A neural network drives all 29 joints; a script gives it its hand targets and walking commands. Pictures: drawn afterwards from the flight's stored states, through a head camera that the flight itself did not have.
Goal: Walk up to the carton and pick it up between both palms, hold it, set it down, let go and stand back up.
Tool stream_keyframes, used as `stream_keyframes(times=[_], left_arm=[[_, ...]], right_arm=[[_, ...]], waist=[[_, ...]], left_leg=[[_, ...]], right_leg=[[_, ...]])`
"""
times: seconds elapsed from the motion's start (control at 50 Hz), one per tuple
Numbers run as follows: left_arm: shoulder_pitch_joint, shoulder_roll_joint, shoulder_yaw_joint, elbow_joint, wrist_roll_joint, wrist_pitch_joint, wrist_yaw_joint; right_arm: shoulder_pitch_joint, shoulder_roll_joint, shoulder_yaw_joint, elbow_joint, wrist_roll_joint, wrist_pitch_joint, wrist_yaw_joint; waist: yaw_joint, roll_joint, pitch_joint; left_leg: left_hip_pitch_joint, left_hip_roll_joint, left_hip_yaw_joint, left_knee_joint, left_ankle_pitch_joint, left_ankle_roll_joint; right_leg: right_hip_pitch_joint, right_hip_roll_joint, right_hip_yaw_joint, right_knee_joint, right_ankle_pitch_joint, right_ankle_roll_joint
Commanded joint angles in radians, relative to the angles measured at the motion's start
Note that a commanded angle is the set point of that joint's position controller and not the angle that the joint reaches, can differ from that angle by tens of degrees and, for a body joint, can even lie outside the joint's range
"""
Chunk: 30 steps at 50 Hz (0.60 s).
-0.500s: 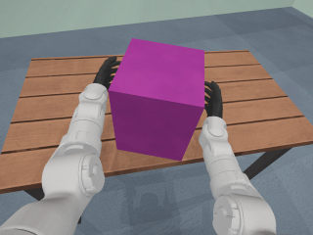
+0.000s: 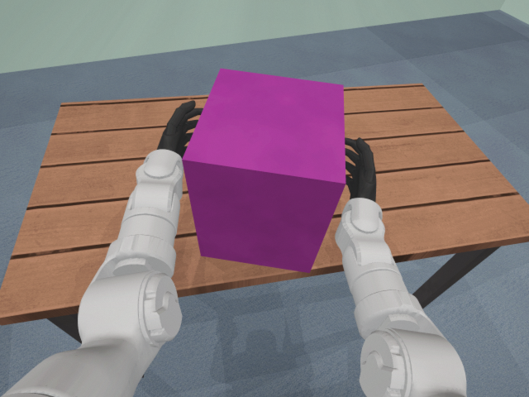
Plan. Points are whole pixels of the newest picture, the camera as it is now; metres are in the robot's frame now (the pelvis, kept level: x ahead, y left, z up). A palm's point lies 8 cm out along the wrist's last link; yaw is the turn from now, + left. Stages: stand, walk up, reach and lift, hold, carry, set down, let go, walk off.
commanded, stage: reach and lift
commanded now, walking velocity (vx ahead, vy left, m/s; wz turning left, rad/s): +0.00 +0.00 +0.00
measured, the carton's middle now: (267, 176) +0.45 -0.02 +0.06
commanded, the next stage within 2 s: none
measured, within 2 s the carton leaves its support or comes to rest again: leaves its support in 0.20 s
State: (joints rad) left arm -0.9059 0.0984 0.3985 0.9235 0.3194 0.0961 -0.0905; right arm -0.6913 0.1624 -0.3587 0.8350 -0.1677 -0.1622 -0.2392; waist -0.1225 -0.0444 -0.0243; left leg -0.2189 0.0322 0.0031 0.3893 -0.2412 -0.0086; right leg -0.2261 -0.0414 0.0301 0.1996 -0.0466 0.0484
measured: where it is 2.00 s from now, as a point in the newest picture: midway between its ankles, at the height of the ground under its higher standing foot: outside the picture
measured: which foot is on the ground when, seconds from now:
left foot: down 0.00-1.00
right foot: down 0.00-1.00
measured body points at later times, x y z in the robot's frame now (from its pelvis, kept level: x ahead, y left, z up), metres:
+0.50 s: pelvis -0.04 -0.01 +0.00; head -0.03 +0.01 +0.45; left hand +0.43 +0.12 +0.17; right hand +0.37 -0.16 +0.13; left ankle -0.03 +0.11 -0.75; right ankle +0.03 -0.17 -0.75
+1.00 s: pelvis -0.03 -0.01 +0.00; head -0.03 +0.01 +0.45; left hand +0.42 +0.13 +0.19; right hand +0.38 -0.16 +0.16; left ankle -0.03 +0.12 -0.75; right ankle +0.03 -0.17 -0.75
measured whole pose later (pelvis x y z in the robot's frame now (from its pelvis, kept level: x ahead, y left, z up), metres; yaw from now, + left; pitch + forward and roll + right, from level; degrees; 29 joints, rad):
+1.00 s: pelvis -0.03 -0.01 +0.00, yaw +0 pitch +2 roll -1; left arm -0.92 0.07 0.33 0.68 0.23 0.38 0.00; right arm -0.78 0.07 -0.24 0.76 0.00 0.04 -0.22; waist -0.07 -0.04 -0.04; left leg -0.20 0.03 0.00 0.36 -0.18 -0.02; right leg -0.22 -0.04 0.03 0.19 0.00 0.05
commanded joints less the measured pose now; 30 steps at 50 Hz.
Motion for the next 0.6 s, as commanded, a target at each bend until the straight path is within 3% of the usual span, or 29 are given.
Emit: stream_keyframes(times=[0.0, 0.18, 0.3, 0.4, 0.5, 0.58], left_arm=[[-0.441, -0.654, -0.332, -0.114, -0.058, -0.016, -0.111], [-0.572, -0.673, -0.380, -0.159, -0.101, -0.009, -0.077], [-0.642, -0.666, -0.361, -0.130, -0.106, 0.025, -0.058], [-0.676, -0.675, -0.345, -0.098, -0.113, 0.061, -0.047], [-0.643, -0.663, -0.298, -0.078, -0.092, 0.101, -0.051], [-0.608, -0.677, -0.301, -0.116, -0.092, 0.121, -0.055]], right_arm=[[-0.590, 0.445, 0.411, -0.177, 0.004, -0.054, 0.147], [-0.754, 0.449, 0.430, -0.231, 0.037, -0.017, 0.177], [-0.836, 0.422, 0.390, -0.183, 0.042, 0.021, 0.198], [-0.921, 0.406, 0.364, -0.168, 0.057, 0.040, 0.210], [-0.916, 0.391, 0.349, -0.135, 0.070, 0.064, 0.208], [-0.907, 0.393, 0.389, -0.174, 0.103, 0.070, 0.198]], waist=[[0.041, 0.153, -0.495], [0.072, 0.147, -0.571], [0.088, 0.122, -0.503], [0.101, 0.104, -0.508], [0.106, 0.080, -0.486], [0.103, 0.076, -0.534]], left_leg=[[0.170, -0.065, 0.093, -0.021, 0.645, -0.088], [0.168, -0.067, 0.099, -0.062, 0.487, -0.079], [0.110, -0.064, 0.107, -0.134, 0.235, -0.057], [0.085, -0.061, 0.108, -0.161, 0.131, -0.042], [0.089, -0.068, 0.114, -0.164, 0.153, -0.030], [0.133, -0.077, 0.113, -0.132, 0.290, -0.034]], right_leg=[[0.425, 0.108, -0.141, 0.057, 0.352, -0.034], [0.417, 0.107, -0.137, 0.040, 0.221, -0.031], [0.391, 0.095, -0.129, 0.020, 0.042, -0.033], [0.377, 0.090, -0.128, 0.018, -0.043, -0.036], [0.399, 0.091, -0.125, 0.015, -0.023, -0.036], [0.442, 0.100, -0.124, 0.027, 0.093, -0.033]])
